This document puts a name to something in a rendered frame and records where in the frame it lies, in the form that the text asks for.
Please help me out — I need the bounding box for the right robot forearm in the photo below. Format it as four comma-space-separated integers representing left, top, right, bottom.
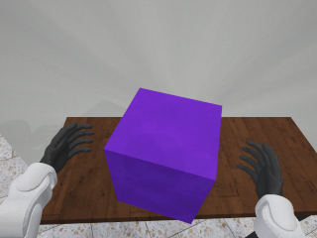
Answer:
254, 194, 307, 238

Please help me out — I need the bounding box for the table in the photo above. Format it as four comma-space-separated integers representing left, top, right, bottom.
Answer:
40, 117, 317, 238

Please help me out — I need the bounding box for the right robot hand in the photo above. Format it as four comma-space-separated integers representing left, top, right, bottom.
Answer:
237, 140, 283, 199

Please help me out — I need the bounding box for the left robot forearm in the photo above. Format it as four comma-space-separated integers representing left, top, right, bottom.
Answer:
0, 163, 57, 238

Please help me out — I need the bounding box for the carton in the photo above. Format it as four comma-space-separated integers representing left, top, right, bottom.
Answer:
103, 88, 223, 224

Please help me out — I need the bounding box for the left robot hand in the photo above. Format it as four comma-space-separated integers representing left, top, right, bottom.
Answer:
40, 122, 95, 174

